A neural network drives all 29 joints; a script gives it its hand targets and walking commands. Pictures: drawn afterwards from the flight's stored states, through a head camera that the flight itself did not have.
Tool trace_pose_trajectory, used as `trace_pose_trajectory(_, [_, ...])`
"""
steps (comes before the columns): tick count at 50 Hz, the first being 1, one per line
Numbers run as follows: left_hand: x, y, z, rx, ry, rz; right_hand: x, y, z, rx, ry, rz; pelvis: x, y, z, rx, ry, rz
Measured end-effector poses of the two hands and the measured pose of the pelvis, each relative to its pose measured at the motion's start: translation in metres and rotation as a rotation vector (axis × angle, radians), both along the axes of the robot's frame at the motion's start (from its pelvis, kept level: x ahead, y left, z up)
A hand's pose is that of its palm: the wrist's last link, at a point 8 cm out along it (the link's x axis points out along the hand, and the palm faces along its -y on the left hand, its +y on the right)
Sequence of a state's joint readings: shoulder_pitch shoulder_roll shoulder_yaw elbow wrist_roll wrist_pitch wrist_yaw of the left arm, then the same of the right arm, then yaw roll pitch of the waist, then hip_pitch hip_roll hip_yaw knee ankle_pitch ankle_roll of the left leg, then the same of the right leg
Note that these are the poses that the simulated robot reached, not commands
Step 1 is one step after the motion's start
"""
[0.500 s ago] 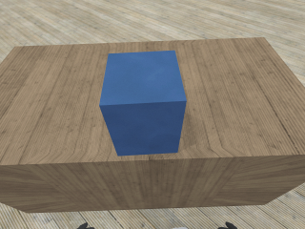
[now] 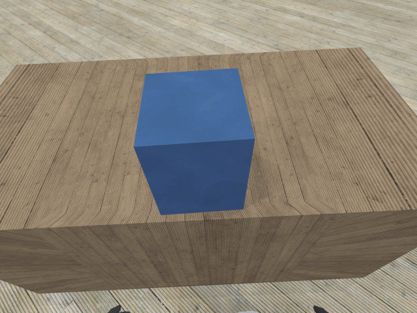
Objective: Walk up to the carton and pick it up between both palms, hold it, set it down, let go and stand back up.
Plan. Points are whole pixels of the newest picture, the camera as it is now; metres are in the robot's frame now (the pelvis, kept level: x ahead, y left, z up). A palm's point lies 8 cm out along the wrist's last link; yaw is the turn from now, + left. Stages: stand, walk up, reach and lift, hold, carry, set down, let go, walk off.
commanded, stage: walk up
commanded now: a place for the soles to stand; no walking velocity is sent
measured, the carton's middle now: (197, 145) +0.45 +0.03 +0.04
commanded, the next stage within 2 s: none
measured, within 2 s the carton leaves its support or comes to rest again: neither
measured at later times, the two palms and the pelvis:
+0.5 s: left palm out of the picture +0.10 +0.21 -0.11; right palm out of the picture +0.05 -0.23 -0.13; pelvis +0.01 +0.01 +0.00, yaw -2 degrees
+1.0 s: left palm out of the picture +0.09 +0.31 -0.13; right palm out of the picture -0.01 -0.13 -0.11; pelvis -0.06 +0.09 +0.00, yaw -8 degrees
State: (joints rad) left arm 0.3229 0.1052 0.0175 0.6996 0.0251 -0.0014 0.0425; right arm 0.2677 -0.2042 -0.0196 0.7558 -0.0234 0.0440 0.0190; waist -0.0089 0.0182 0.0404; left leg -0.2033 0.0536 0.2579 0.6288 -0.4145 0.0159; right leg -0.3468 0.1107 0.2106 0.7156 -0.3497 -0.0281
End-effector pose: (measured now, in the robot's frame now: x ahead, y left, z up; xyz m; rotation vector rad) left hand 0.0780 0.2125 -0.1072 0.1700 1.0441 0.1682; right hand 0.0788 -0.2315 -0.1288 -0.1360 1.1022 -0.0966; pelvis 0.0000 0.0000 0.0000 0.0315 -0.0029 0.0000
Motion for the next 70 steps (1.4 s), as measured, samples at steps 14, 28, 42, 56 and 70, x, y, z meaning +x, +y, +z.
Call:
trace_pose_trajectory(14, [0.022, -0.005, -0.005, -0.030, 0.013, -0.056, -0.026, 0.006, 0.002, -0.001, 0.044, -0.079, 0.010, 0.003, 0.003, -0.002, -0.013, -0.035])
trace_pose_trajectory(28, [0.024, 0.011, -0.003, 0.015, 0.003, -0.050, -0.024, 0.002, 0.000, -0.033, 0.077, -0.077, -0.003, 0.015, 0.002, -0.009, 0.016, -0.067])
trace_pose_trajectory(42, [0.008, 0.088, -0.022, 0.024, 0.066, -0.118, -0.032, 0.069, 0.021, -0.069, -0.072, -0.136, -0.044, 0.079, -0.002, -0.031, 0.003, -0.143])
trace_pose_trajectory(56, [-0.001, 0.070, -0.013, -0.036, 0.012, -0.183, -0.131, 0.094, 0.009, -0.014, 0.025, -0.221, -0.072, 0.083, 0.001, -0.047, -0.010, -0.101])
trace_pose_trajectory(70, [-0.045, 0.053, -0.016, -0.128, 0.038, -0.070, -0.150, 0.079, 0.022, -0.049, 0.096, -0.146, -0.070, 0.068, 0.011, -0.060, -0.036, -0.005])
